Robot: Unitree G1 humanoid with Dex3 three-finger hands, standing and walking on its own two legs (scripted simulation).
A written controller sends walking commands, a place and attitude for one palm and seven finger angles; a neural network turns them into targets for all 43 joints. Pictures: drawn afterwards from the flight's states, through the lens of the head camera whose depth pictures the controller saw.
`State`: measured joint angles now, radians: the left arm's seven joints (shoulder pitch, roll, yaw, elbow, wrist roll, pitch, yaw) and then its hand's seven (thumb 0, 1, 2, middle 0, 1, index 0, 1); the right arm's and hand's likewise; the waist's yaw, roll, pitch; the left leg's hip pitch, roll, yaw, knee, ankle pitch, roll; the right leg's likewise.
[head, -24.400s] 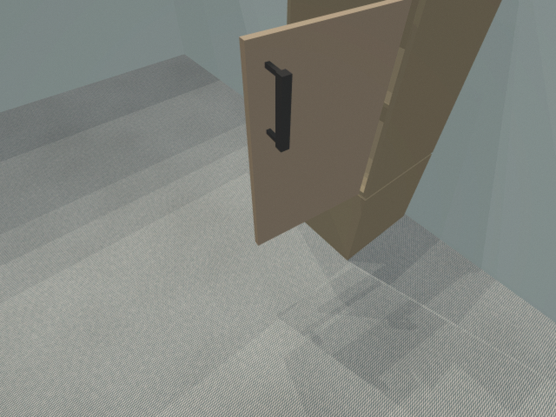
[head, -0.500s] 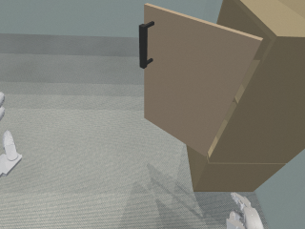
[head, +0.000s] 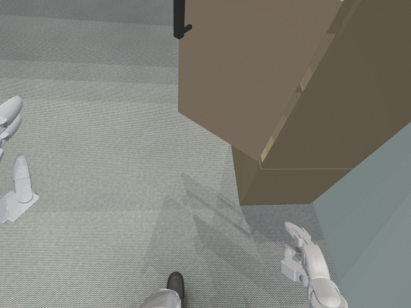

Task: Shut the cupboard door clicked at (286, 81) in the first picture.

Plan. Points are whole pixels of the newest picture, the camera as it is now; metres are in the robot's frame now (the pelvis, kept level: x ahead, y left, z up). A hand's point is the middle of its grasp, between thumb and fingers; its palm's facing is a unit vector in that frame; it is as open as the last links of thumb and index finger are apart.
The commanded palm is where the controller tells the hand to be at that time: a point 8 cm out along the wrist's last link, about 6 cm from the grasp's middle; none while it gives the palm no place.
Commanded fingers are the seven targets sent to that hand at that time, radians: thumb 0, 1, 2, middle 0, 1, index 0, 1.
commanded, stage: stop stepping back and stand still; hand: left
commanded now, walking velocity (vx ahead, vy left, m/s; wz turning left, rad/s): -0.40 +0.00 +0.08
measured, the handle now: (184, 4) +0.80 +0.12 +0.13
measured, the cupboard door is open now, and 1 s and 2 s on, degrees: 51 51 51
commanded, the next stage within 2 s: let the arm hang, fingers relaxed in 0.80 s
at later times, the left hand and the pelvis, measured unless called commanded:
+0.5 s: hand out of the picture +0.04 +0.26 +0.16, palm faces +0.51 -0.79 -0.33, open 7.5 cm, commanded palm -0.03 +0.31 +0.18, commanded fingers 0.00 0.90 0.90 -0.20 -0.30 -0.20 -0.30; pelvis -0.14 +0.00 +0.00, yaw +6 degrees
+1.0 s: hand out of the picture +0.04 +0.28 +0.03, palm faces +0.34 -0.86 -0.38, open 7.4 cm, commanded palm none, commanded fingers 0.00 0.90 0.90 -0.20 -0.30 -0.20 -0.30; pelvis -0.16 +0.02 -0.02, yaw +7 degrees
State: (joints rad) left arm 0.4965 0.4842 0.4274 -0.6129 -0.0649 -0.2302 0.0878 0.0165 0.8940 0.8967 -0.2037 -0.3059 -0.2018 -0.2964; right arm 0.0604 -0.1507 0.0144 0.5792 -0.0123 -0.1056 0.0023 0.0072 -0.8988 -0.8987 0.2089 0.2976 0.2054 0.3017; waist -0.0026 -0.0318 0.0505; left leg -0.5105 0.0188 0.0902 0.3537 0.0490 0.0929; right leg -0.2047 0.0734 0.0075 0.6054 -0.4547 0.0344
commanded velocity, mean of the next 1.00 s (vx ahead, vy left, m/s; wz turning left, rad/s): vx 0.14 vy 0.00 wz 0.01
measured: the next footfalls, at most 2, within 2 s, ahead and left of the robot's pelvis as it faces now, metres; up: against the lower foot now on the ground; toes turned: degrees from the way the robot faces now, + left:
right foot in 0.08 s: -0.07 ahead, -0.10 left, +0.00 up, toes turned +8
left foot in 0.48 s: -0.19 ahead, +0.15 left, +0.00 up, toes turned +9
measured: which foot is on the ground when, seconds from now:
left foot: down 0.00-0.12, up 0.14-0.46, down 0.48-0.70, up 0.72-0.96, down 0.98-1.00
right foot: up 0.00-0.06, down 0.08-1.00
